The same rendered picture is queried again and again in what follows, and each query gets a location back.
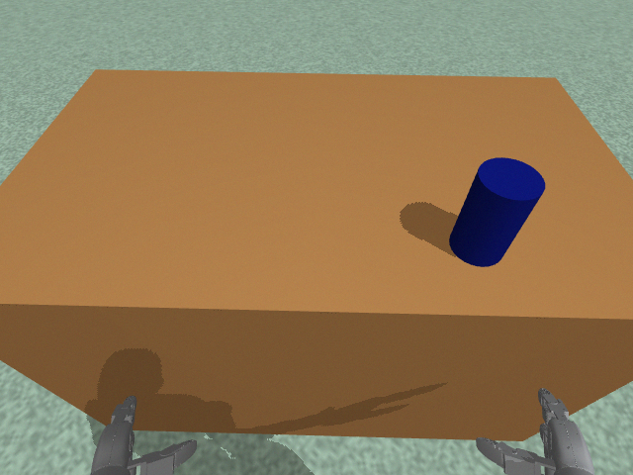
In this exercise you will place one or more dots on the can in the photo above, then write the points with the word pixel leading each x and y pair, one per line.
pixel 502 196

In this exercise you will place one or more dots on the right robot hand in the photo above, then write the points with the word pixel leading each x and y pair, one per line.
pixel 564 444

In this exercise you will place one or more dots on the left robot hand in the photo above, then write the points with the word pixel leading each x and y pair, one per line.
pixel 115 446

